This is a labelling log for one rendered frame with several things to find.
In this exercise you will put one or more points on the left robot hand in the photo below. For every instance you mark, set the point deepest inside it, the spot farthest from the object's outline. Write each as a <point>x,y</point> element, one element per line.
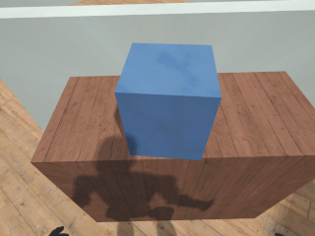
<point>56,232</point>

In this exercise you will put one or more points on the pedestal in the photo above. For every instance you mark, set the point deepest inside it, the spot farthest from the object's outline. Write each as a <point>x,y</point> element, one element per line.
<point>261,149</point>

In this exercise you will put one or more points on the carton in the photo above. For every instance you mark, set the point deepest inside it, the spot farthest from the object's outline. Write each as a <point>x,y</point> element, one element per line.
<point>168,96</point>

